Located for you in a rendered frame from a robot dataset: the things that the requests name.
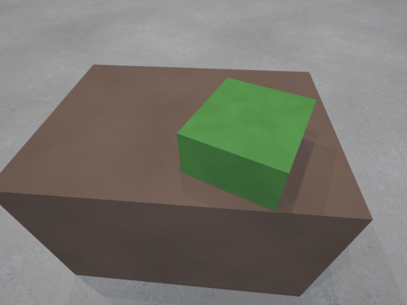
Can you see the carton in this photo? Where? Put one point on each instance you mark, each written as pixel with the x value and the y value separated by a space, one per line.
pixel 244 140

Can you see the pedestal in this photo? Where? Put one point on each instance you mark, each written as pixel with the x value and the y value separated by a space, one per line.
pixel 99 184

